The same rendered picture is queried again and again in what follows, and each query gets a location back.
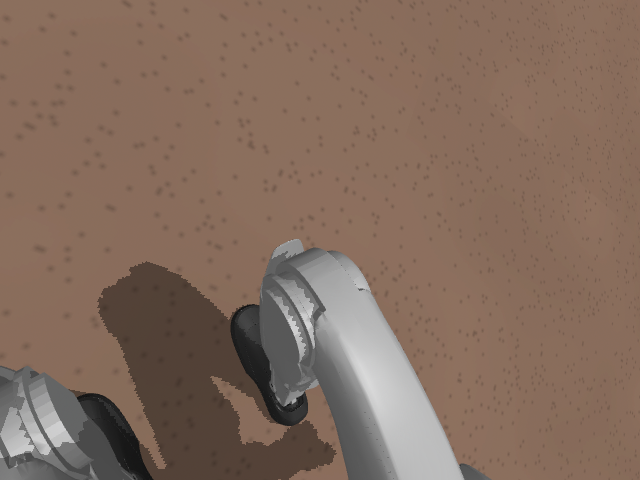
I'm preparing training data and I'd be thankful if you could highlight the right robot foot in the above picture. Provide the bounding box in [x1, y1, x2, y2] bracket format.
[230, 304, 308, 426]

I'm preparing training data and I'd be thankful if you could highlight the left robot foot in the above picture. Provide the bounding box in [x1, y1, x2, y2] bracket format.
[77, 393, 153, 480]

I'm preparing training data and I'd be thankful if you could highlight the right robot hand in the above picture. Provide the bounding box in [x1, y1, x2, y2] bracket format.
[459, 464, 491, 480]

